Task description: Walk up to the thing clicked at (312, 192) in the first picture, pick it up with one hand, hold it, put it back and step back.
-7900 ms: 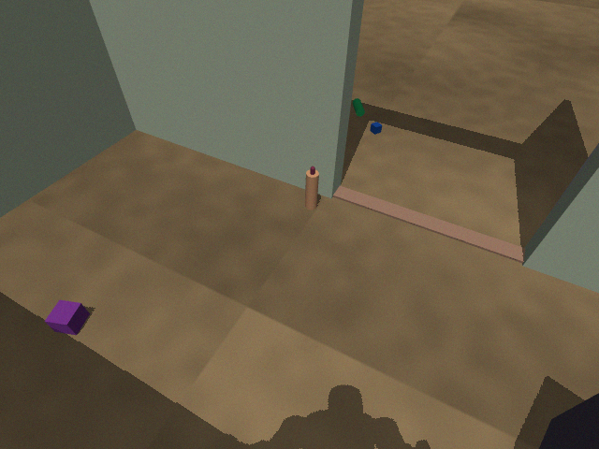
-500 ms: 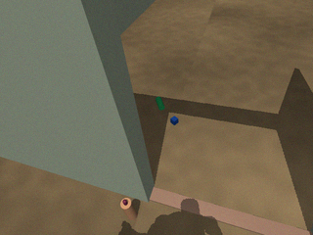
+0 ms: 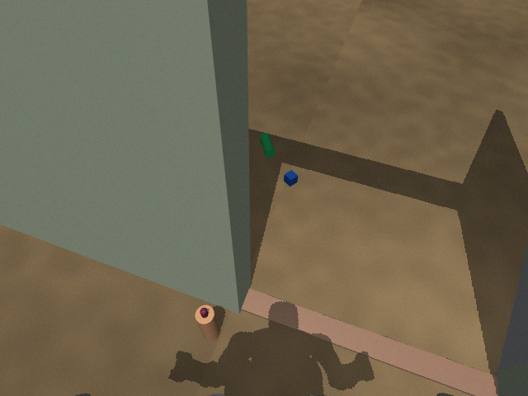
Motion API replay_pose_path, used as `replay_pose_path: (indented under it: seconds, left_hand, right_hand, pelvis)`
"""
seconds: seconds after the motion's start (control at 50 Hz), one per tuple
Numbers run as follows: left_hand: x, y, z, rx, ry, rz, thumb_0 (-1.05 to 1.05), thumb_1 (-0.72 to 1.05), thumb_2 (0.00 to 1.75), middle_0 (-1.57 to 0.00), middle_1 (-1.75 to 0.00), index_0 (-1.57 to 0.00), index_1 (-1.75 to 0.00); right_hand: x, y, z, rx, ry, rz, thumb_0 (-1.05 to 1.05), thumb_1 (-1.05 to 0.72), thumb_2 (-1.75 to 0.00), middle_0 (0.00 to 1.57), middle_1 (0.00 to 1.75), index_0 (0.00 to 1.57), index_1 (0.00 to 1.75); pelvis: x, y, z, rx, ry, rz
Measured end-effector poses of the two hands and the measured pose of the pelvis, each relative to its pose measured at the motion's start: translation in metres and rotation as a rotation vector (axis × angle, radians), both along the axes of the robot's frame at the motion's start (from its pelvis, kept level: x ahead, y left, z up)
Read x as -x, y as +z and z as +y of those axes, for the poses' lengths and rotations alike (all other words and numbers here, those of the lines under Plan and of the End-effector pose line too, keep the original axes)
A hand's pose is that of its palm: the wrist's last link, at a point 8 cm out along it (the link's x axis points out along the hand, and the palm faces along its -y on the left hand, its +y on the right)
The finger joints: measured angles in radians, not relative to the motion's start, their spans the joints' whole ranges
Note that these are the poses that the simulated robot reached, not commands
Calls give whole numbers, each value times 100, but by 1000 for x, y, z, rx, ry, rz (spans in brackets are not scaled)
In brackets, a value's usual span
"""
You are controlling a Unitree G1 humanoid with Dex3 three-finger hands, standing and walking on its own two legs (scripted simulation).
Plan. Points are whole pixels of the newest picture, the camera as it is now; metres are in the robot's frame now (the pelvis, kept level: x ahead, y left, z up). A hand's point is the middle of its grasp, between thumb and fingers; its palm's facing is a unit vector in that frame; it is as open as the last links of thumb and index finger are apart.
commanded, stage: walk up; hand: left
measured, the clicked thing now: (207, 322) +0.43 +0.18 -0.64
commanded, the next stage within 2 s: stand in 1.32 s
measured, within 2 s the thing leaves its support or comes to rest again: neither
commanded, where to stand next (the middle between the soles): +0.06 +0.00 m, yaw -4 degrees
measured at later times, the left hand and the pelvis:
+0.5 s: hand out of the picture +0.06 +0.31 -0.15, palm faces -0.05 -0.93 -0.37, open 7.4 cm; pelvis +0.01 +0.03 +0.01, yaw -2 degrees
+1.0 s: hand out of the picture +0.15 +0.24 -0.13, palm faces -0.07 -0.94 -0.34, open 7.4 cm; pelvis +0.02 +0.00 +0.01, yaw -2 degrees
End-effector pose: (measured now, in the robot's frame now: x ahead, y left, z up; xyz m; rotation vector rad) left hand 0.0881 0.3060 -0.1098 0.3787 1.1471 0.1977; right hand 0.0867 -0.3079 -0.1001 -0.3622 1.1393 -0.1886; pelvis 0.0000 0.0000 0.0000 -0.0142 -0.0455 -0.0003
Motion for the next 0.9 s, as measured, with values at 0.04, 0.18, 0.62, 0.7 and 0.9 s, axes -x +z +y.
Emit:
replay_pose_path:
  seconds: [0.04,0.18,0.62,0.7,0.9]
  left_hand:
    - [8,3,4,-15,1,8,0,90,89,-20,-30,-20,-30]
    - [47,18,11,-58,15,22,0,90,89,-20,-30,-20,-30]
    - [6,-5,38,36,-13,83,0,90,89,-20,-30,-20,-30]
    - [-3,-7,24,15,-21,81,0,90,89,-20,-30,-20,-30]
    - [-30,6,-10,29,-38,29,0,90,89,-20,-30,-20,-30]
  right_hand:
    - [-5,-1,3,-13,5,-27,1,-90,-90,20,30,21,30]
    - [-7,-10,12,-70,0,-53,1,-90,-90,20,30,21,30]
    - [44,19,9,76,-88,32,1,-90,-90,21,30,21,30]
    - [42,5,-12,71,-112,49,1,-90,-90,21,30,21,30]
    - [22,-22,1,-37,-111,61,1,-90,-90,20,30,20,30]
  pelvis:
    - [2,0,1,-4,-5,5]
    - [2,2,0,14,-27,-20]
    - [-14,6,25,-21,-46,-19]
    - [-17,-2,12,-17,-54,-17]
    - [-17,1,3,-23,-43,-11]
